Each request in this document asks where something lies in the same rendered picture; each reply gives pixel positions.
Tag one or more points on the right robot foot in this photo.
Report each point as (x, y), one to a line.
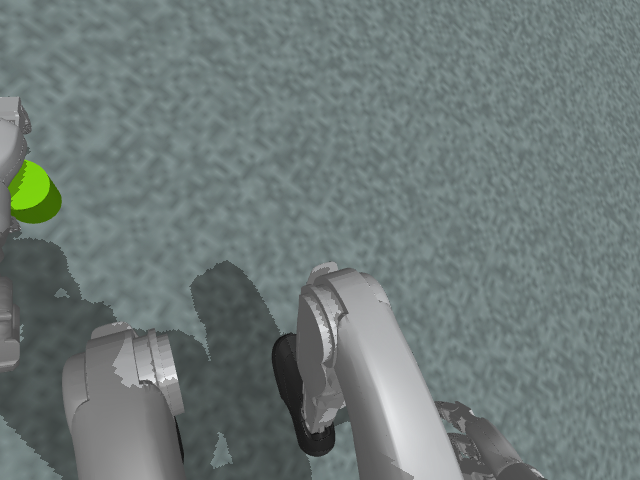
(290, 385)

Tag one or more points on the left robot hand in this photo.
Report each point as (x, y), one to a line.
(14, 123)

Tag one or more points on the right robot hand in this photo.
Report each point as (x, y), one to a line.
(488, 450)

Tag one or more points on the right robot arm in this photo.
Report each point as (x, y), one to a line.
(520, 471)

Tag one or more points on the tin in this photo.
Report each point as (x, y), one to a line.
(34, 197)

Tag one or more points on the left robot arm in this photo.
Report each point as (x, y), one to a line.
(9, 312)

